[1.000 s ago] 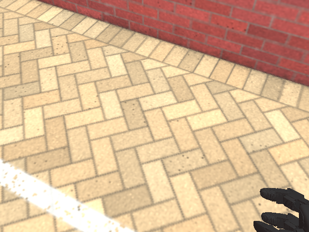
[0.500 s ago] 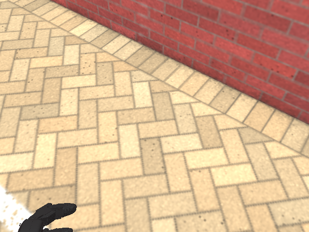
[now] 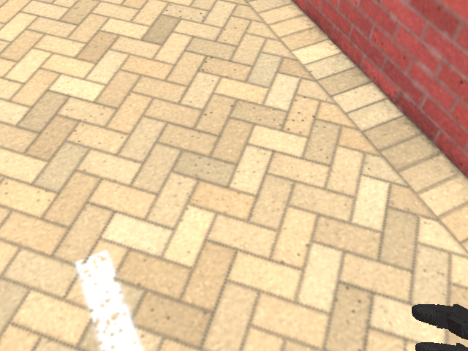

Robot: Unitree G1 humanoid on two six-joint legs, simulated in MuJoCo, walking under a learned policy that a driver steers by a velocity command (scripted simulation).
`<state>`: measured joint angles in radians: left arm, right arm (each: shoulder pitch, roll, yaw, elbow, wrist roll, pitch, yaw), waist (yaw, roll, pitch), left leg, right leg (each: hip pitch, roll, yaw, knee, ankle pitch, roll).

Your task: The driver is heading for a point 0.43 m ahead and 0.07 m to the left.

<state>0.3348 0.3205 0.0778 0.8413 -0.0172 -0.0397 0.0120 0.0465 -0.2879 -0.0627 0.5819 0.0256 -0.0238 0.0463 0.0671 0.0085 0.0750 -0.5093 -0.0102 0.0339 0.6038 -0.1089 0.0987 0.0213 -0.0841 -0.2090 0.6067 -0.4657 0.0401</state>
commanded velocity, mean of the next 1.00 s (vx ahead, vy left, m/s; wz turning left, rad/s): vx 0.29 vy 0.00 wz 0.35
